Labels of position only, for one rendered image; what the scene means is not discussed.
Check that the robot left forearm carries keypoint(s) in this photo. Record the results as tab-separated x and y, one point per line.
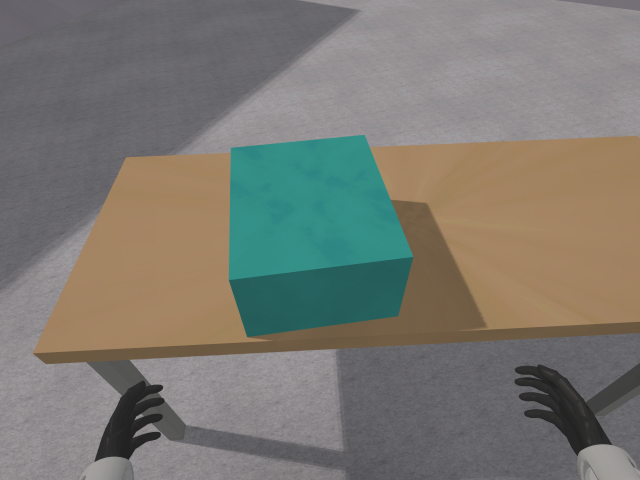
109	468

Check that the robot right forearm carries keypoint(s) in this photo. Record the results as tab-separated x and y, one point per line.
606	462

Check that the carton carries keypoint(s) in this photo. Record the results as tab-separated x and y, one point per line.
314	238

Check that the left robot hand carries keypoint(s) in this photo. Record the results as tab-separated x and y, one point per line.
117	439

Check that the right robot hand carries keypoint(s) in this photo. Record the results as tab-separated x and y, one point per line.
571	415

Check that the table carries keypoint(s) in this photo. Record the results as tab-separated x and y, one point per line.
510	240

